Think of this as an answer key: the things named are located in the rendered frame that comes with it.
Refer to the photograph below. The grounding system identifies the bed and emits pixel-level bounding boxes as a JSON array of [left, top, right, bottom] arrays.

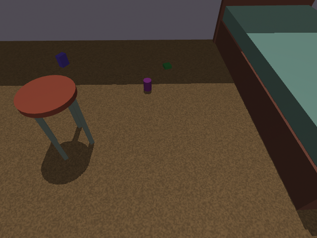
[[212, 0, 317, 210]]

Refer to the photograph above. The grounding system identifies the stool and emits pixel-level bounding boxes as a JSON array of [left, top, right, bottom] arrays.
[[13, 75, 94, 160]]

